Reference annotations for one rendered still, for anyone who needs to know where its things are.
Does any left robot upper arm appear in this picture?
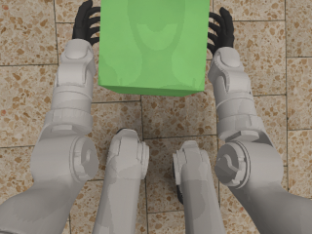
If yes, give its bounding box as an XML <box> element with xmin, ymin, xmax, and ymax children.
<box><xmin>0</xmin><ymin>135</ymin><xmax>99</xmax><ymax>234</ymax></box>

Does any right robot upper arm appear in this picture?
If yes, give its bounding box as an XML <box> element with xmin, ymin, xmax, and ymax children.
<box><xmin>214</xmin><ymin>140</ymin><xmax>312</xmax><ymax>234</ymax></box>

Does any right robot forearm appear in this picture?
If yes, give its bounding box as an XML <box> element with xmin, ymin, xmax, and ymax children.
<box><xmin>208</xmin><ymin>47</ymin><xmax>277</xmax><ymax>150</ymax></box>

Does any robot left shin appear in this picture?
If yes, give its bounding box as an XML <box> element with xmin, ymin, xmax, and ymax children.
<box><xmin>104</xmin><ymin>129</ymin><xmax>140</xmax><ymax>172</ymax></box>

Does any carton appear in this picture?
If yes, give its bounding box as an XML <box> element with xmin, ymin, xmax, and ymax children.
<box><xmin>97</xmin><ymin>0</ymin><xmax>210</xmax><ymax>97</ymax></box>

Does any left robot hand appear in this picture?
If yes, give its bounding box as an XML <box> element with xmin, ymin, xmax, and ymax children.
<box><xmin>72</xmin><ymin>0</ymin><xmax>101</xmax><ymax>47</ymax></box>

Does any robot left thigh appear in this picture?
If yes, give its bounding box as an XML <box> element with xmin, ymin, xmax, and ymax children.
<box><xmin>92</xmin><ymin>136</ymin><xmax>149</xmax><ymax>234</ymax></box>

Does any left robot forearm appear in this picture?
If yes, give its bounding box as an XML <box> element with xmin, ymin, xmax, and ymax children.
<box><xmin>29</xmin><ymin>38</ymin><xmax>97</xmax><ymax>172</ymax></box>

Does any right robot hand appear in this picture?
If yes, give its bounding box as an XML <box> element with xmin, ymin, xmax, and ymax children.
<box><xmin>207</xmin><ymin>7</ymin><xmax>235</xmax><ymax>56</ymax></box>

